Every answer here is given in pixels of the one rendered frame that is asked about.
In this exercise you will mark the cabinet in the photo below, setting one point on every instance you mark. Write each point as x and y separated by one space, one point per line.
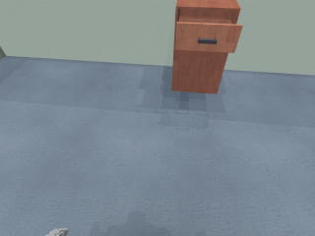
201 71

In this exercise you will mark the handle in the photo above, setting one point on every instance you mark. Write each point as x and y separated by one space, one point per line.
207 41

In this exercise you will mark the drawer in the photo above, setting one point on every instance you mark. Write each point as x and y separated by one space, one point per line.
189 30

